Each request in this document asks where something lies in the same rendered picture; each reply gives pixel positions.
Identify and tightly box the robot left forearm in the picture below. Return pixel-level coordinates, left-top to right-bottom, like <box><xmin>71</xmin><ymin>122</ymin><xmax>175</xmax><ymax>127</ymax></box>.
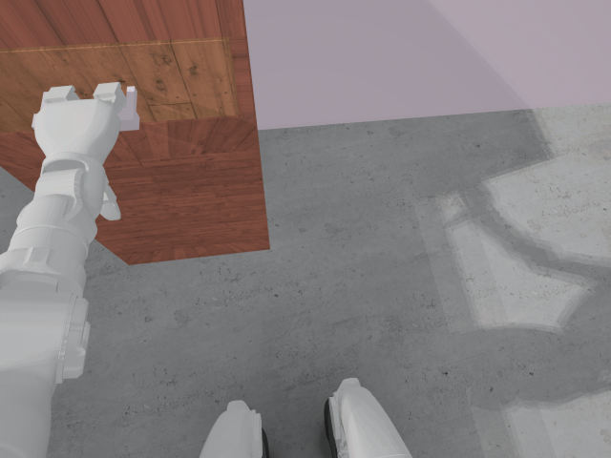
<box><xmin>0</xmin><ymin>152</ymin><xmax>105</xmax><ymax>298</ymax></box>

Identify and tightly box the cabinet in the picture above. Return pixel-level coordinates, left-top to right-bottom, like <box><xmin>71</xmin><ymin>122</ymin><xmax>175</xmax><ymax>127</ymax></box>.
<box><xmin>0</xmin><ymin>0</ymin><xmax>270</xmax><ymax>265</ymax></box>

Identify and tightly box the robot left thigh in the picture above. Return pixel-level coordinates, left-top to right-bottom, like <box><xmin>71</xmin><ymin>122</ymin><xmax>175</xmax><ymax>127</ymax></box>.
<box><xmin>199</xmin><ymin>408</ymin><xmax>263</xmax><ymax>458</ymax></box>

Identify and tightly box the right robot shin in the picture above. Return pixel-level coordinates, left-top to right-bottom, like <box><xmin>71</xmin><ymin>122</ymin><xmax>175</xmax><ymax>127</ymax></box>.
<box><xmin>335</xmin><ymin>378</ymin><xmax>360</xmax><ymax>458</ymax></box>

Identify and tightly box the drawer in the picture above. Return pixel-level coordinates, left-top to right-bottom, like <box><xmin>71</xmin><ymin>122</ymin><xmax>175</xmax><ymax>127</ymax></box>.
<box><xmin>0</xmin><ymin>36</ymin><xmax>239</xmax><ymax>133</ymax></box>

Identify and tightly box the handle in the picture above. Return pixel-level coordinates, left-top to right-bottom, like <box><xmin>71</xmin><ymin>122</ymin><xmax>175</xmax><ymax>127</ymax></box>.
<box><xmin>32</xmin><ymin>86</ymin><xmax>139</xmax><ymax>131</ymax></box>

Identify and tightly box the left robot hand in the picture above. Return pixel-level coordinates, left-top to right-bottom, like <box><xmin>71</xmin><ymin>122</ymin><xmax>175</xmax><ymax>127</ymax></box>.
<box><xmin>34</xmin><ymin>82</ymin><xmax>126</xmax><ymax>220</ymax></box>

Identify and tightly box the left robot upper arm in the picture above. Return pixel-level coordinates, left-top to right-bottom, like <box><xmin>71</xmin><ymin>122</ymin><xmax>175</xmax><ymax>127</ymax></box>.
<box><xmin>0</xmin><ymin>290</ymin><xmax>91</xmax><ymax>458</ymax></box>

